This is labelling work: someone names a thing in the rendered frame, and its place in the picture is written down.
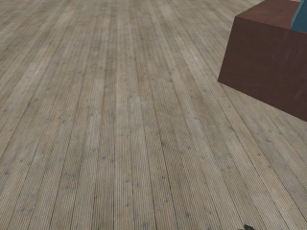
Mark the pedestal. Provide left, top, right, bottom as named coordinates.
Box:
left=217, top=0, right=307, bottom=122

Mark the carton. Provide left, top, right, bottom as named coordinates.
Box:
left=290, top=0, right=307, bottom=33

